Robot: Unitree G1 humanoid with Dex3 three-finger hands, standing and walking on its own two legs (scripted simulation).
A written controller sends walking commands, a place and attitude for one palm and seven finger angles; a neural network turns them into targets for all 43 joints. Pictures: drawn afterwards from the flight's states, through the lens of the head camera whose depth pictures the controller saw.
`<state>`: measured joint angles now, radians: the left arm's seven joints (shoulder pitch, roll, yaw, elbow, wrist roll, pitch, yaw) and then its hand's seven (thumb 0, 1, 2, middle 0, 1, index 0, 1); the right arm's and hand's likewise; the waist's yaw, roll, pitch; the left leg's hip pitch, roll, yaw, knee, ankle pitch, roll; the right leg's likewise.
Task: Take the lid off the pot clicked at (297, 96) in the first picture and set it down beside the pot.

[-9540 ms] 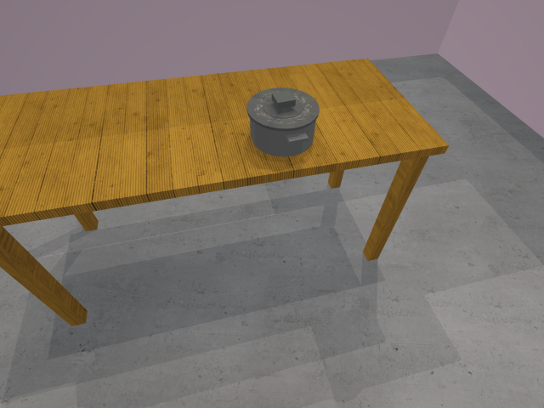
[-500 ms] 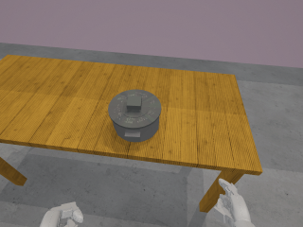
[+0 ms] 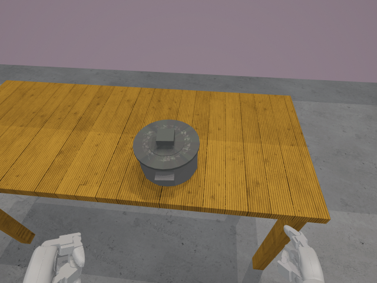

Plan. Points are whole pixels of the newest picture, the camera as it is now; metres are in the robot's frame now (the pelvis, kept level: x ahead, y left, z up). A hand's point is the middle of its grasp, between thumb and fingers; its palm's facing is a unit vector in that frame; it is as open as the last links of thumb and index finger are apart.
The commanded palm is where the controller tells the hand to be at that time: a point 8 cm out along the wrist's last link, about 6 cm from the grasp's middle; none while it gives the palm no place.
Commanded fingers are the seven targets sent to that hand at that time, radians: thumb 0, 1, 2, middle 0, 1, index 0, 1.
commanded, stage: raise the hand higher, near the body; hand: left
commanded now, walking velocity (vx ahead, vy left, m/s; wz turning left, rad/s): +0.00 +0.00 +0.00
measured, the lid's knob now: (165, 136) +0.49 +0.13 +0.00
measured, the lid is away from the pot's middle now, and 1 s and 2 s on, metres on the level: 0.00 0.00 0.00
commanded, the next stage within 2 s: reach forward and open the fingers in 0.34 s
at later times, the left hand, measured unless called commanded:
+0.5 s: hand (64, 226) +0.18 +0.23 +0.10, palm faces +0.25 -0.75 -0.61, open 3.1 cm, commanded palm +0.14 +0.27 +0.13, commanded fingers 0.00 0.82 0.88 -1.20 -1.45 -1.20 -1.45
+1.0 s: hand (59, 222) +0.19 +0.26 +0.08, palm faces -0.25 -0.10 -0.96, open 4.7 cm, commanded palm +0.19 +0.26 +0.13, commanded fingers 0.00 0.07 1.19 -0.95 -0.47 -0.95 -0.47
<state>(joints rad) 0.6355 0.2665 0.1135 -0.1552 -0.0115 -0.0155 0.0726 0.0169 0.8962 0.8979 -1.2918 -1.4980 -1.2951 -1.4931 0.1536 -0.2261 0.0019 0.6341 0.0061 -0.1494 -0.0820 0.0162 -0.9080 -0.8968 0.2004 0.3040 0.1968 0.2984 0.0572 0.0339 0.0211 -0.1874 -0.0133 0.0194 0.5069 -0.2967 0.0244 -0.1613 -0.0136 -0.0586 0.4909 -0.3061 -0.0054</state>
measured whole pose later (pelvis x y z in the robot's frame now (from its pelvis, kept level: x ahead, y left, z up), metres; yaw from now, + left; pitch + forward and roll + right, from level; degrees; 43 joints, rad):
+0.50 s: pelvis +0.00 +0.00 +0.00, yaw +0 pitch -3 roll +0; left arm 0.56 0.35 0.18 -0.42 0.17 0.00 0.09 0.02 0.89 0.90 -1.30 -1.50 -1.30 -1.49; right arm 0.16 -0.22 0.04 0.61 -0.02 -0.08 -0.05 0.01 -0.91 -0.90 0.20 0.30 0.20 0.30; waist 0.09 0.06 0.03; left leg -0.13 -0.01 0.03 0.45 -0.27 0.02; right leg -0.11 -0.01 -0.05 0.43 -0.28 -0.01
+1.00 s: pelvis -0.03 +0.00 +0.01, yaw +0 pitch -2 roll +0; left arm 0.26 0.60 0.05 -0.19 0.77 0.00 -0.19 0.00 0.33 1.10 -1.07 -0.81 -1.07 -0.81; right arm 0.09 -0.29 0.01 0.59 0.02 0.10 -0.01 0.01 -0.91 -0.90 0.20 0.30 0.19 0.30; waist 0.07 0.12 0.03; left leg -0.18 -0.02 0.02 0.41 -0.21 0.03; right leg -0.15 -0.01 -0.05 0.40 -0.21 -0.01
